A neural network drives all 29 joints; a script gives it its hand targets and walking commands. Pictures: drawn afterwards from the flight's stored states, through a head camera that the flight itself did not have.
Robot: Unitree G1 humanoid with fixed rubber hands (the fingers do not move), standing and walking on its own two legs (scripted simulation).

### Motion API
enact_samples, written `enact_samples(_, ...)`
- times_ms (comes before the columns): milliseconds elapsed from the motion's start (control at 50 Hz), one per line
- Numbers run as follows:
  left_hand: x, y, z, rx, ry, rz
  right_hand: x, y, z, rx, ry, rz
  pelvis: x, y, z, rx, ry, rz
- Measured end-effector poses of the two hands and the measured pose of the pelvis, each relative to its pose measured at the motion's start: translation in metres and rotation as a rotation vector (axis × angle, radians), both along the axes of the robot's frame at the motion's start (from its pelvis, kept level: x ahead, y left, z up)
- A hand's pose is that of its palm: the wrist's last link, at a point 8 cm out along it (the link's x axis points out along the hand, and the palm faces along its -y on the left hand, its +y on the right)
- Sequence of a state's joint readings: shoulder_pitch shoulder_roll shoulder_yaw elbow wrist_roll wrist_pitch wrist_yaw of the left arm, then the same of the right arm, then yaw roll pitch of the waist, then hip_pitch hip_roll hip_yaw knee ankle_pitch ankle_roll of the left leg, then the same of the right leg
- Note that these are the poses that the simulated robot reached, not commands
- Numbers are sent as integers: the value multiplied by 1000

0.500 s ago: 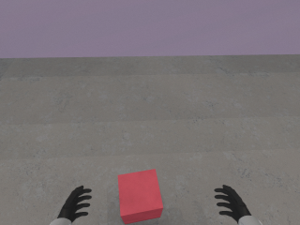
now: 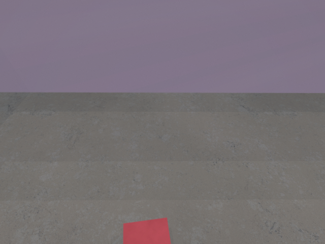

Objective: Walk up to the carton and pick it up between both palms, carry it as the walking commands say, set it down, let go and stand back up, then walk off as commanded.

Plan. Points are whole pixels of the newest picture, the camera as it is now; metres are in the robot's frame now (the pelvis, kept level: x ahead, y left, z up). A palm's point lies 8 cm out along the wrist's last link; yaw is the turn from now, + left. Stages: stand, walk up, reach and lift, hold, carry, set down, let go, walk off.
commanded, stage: stand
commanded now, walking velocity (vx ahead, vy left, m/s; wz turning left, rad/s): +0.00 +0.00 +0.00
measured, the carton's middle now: out of the picture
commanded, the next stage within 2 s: walk off in 1.48 s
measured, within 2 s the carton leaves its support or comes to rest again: neither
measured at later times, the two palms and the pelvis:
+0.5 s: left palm out of the picture -0.04 +0.24 -0.14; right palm out of the picture -0.04 -0.23 -0.13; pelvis -0.03 +0.00 +0.00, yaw +1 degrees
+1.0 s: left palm out of the picture -0.11 +0.21 -0.14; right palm out of the picture -0.08 -0.21 -0.14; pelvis -0.05 +0.00 +0.01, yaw +2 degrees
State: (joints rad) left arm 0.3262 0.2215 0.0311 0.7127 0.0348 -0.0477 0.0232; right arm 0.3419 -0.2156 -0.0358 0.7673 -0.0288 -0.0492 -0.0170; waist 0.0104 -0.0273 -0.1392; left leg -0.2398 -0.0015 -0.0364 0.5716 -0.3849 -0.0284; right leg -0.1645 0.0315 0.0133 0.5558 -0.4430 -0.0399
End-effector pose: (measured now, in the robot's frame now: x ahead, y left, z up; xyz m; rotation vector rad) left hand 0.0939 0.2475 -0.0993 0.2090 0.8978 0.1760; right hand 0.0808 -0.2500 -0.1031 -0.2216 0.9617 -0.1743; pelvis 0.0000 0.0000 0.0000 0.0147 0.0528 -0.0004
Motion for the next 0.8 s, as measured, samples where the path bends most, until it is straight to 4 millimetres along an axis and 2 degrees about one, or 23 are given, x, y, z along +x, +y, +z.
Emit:
enact_samples(140, -35, -6, -18, -21, 123, 30, -29, 1, -11, 13, 108, -27, 0, -4, 0, -8, 3, -2)
enact_samples(320, -80, -1, -31, -23, 243, 56, -69, 3, -17, 0, 199, -58, -12, -2, 1, -16, -27, -1)
enact_samples(440, -116, 0, -37, -32, 326, 68, -101, 13, -23, 14, 274, -61, -24, 2, 1, -17, -50, 5)
enact_samples(600, -165, -11, -40, -66, 443, 88, -143, 33, -31, 62, 393, -45, -38, 5, 3, -17, -60, 16)
enact_samples(700, -185, -18, -41, -86, 494, 100, -158, 38, -31, 71, 440, -40, -43, 5, 5, -17, -62, 21)
enact_samples(800, -194, -24, -42, -99, 515, 110, -163, 39, -31, 73, 461, -36, -46, 4, 5, -18, -66, 25)
